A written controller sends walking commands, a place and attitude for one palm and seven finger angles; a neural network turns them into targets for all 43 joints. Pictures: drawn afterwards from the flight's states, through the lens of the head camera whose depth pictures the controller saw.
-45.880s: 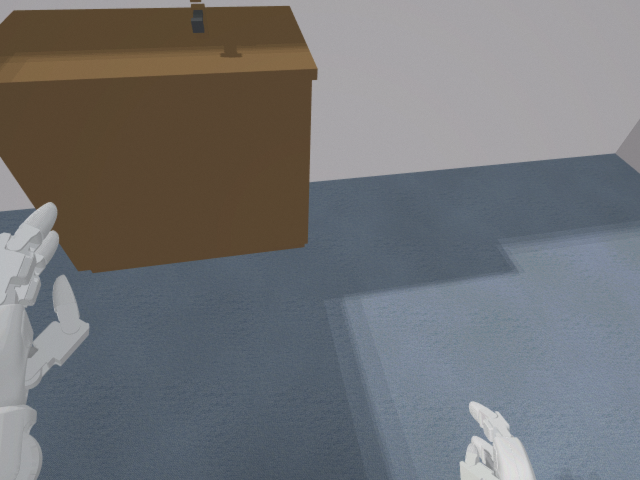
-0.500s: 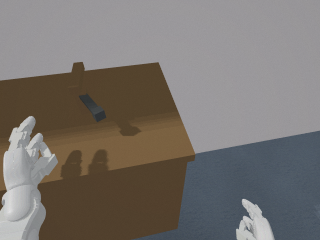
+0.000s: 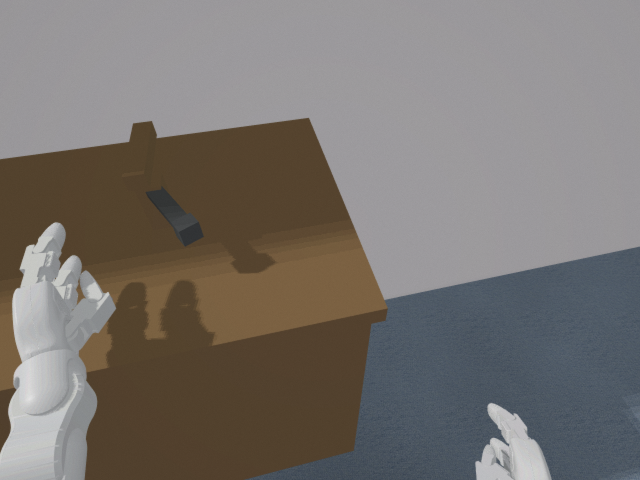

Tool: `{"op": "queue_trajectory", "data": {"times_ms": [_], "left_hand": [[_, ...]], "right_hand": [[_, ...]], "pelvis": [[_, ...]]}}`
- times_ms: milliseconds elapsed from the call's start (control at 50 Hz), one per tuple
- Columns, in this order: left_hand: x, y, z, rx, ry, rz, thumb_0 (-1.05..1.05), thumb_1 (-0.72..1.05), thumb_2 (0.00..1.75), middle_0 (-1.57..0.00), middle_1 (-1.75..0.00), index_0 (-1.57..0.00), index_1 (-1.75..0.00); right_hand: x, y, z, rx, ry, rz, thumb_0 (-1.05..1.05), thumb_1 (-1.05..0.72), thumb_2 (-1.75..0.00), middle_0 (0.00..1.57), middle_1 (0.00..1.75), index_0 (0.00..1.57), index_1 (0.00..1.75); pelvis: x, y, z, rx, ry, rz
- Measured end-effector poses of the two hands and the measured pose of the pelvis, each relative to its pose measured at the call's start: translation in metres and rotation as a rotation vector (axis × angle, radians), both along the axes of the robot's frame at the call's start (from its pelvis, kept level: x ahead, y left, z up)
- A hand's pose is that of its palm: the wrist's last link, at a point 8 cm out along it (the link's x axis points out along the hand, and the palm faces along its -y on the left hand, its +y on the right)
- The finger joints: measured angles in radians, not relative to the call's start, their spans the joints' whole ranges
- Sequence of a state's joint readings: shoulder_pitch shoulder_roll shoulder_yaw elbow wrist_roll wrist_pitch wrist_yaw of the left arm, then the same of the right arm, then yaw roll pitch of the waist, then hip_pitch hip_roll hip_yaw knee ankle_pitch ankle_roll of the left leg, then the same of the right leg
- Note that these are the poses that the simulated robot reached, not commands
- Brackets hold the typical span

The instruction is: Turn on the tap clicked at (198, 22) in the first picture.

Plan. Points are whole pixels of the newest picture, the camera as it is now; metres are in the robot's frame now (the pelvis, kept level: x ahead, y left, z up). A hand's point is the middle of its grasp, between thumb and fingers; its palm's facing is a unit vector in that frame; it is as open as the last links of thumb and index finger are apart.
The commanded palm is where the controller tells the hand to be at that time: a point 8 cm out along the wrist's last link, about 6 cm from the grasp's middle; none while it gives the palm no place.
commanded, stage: reach beside the lever's end, fingers flat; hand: left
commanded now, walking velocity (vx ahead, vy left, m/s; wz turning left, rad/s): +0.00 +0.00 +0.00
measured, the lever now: (187, 229) +0.38 +0.22 +0.12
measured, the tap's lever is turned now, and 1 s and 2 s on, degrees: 27 27 27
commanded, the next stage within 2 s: push the lever round in 1.02 s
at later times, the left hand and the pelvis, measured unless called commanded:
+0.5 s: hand (102, 271) +0.31 +0.31 +0.11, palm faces +0.58 -0.81 -0.12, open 7.8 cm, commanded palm +0.27 +0.35 +0.11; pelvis +0.00 +0.00 +0.00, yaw -1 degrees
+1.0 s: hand (107, 265) +0.33 +0.32 +0.10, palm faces +0.54 -0.83 -0.11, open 7.8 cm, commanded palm +0.28 +0.36 +0.10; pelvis +0.01 +0.01 +0.00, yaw -2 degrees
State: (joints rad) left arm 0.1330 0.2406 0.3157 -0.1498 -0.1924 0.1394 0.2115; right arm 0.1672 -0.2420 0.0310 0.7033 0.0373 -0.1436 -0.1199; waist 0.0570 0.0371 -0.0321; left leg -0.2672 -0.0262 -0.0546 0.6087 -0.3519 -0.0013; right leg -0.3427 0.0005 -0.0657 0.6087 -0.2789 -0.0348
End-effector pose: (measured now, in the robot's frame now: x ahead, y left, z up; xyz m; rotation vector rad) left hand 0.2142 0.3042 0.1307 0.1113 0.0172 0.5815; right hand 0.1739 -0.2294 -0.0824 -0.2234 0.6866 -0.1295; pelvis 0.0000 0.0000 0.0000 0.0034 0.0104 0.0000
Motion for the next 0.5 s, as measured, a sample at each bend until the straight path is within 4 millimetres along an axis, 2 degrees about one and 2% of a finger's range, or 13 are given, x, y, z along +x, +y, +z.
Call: {"op": "queue_trajectory", "data": {"times_ms": [240,420,500], "left_hand": [[0.031,0.015,0.0,-0.001,0.008,0.006,0.01,0.9,0.9,-0.16,-0.2,-0.17,-0.19],[0.044,0.029,-0.014,-0.024,0.051,0.028,0.01,0.9,0.9,-0.16,-0.18,-0.16,-0.17],[0.048,0.036,-0.012,-0.004,0.027,0.045,0.01,0.9,0.9,-0.15,-0.17,-0.16,-0.16]], "right_hand": [[-0.007,-0.012,-0.003,-0.008,0.025,-0.04,0.01,-0.9,-0.9,0.2,0.3,0.2,0.3],[-0.02,-0.023,-0.008,-0.027,0.075,-0.073,0.01,-0.9,-0.9,0.2,0.3,0.2,0.3],[-0.027,-0.027,-0.01,-0.037,0.095,-0.084,0.01,-0.9,-0.9,0.2,0.3,0.2,0.3]], "pelvis": [[0.001,-0.003,0.0,0.0,0.021,-0.007],[0.001,-0.004,0.0,0.0,0.038,-0.013],[0.001,-0.003,-0.001,-0.002,0.045,-0.016]]}}
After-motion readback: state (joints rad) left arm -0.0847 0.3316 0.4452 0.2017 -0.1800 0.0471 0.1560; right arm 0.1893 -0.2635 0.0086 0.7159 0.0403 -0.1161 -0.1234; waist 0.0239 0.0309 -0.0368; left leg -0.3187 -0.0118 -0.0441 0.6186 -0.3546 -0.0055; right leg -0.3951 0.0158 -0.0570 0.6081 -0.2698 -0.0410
